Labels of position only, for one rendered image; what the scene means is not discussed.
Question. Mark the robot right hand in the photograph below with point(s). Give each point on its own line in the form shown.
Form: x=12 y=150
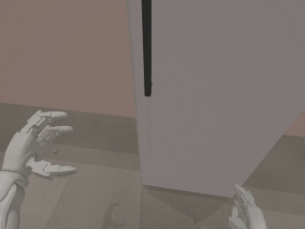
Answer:
x=251 y=215

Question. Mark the fridge door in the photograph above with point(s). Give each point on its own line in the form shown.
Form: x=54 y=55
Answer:
x=228 y=80

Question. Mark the robot left hand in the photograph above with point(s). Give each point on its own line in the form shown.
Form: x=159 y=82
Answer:
x=23 y=145

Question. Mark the left robot forearm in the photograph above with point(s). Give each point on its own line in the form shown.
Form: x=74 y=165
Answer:
x=12 y=194

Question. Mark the handle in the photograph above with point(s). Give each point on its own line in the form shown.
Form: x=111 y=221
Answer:
x=146 y=6

